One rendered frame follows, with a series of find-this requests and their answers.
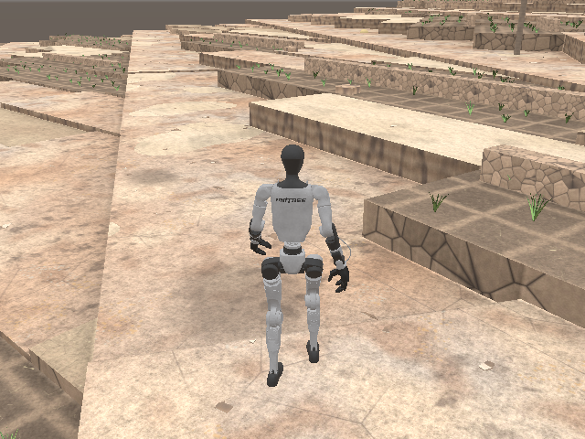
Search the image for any robot right upper arm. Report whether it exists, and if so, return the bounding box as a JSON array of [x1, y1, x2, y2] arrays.
[[311, 185, 334, 238]]

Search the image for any robot left upper arm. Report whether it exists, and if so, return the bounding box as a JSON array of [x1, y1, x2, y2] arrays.
[[250, 184, 274, 231]]

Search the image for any right robot foot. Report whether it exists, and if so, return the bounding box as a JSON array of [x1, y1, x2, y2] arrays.
[[306, 340, 320, 363]]

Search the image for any right robot hand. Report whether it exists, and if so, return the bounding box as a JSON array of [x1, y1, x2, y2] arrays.
[[328, 266, 349, 293]]

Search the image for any robot right forearm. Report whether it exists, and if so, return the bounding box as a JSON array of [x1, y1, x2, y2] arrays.
[[325, 223, 346, 270]]

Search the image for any left robot hand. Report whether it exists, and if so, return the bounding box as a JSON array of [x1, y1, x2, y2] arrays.
[[250, 238, 271, 255]]

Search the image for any robot left forearm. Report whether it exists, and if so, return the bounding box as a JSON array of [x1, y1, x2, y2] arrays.
[[249, 219, 261, 244]]

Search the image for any right robot shin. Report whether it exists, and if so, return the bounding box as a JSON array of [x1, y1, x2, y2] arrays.
[[307, 294, 320, 351]]

